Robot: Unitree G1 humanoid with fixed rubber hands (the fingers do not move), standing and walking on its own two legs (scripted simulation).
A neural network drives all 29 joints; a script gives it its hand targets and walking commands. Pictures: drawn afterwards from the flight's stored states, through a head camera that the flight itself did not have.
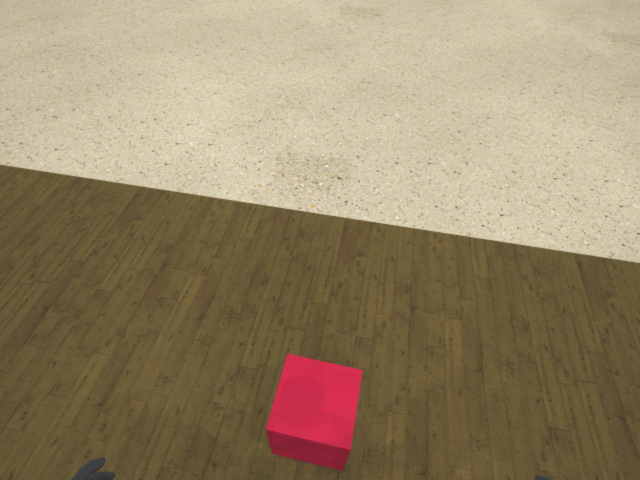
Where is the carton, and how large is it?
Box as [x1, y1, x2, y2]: [266, 354, 361, 470]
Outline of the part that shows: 287,354 266,427 272,453 342,470 351,445 361,370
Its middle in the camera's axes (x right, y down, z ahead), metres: -0.01 +0.48 +1.08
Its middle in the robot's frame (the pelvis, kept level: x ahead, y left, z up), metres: +0.39 +0.00 -0.66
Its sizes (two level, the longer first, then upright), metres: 0.210 0.200 0.250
